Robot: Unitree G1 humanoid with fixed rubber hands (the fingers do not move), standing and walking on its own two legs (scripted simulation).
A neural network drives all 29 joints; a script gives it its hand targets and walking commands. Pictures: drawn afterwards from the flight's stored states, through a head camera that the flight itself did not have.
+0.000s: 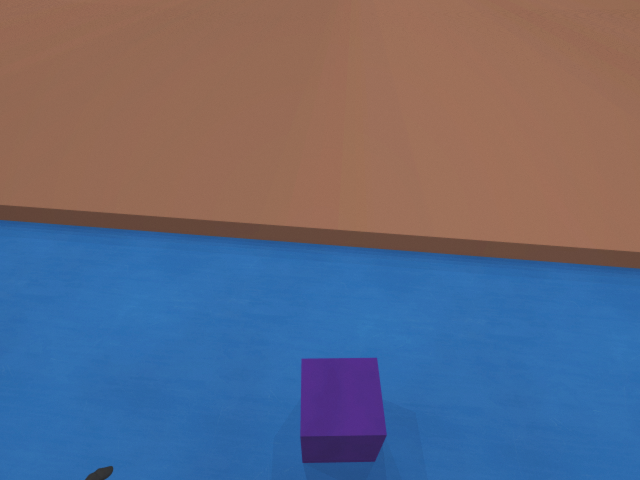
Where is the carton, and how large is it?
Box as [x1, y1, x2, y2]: [300, 358, 386, 462]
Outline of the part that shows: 302,359 300,425 302,461 374,461 386,435 376,358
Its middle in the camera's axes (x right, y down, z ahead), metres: +0.05 +0.48 +1.09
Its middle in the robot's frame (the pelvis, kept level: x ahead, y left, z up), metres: +0.45 -0.04 -0.66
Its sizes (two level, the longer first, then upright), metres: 0.210 0.200 0.250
